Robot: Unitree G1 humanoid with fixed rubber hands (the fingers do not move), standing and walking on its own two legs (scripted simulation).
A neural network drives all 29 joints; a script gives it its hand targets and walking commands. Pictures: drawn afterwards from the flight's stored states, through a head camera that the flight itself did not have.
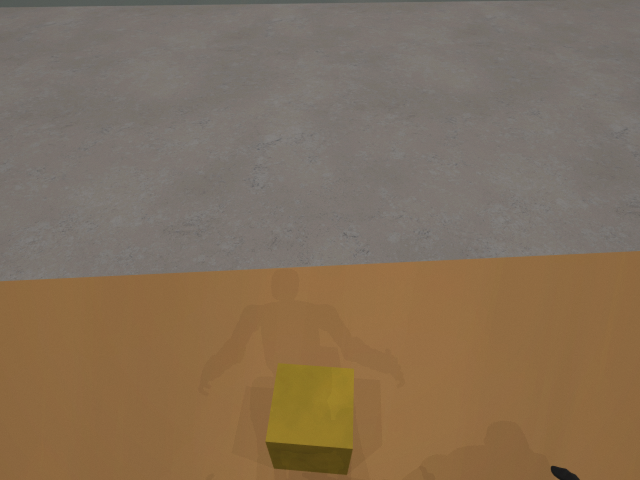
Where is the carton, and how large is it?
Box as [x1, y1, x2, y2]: [265, 363, 353, 474]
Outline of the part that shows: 278,363 265,441 274,468 346,474 352,449 353,369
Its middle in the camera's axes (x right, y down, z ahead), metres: -0.02 +0.51 +1.08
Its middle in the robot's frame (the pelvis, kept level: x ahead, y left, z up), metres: +0.43 +0.03 -0.66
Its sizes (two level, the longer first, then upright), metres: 0.210 0.200 0.250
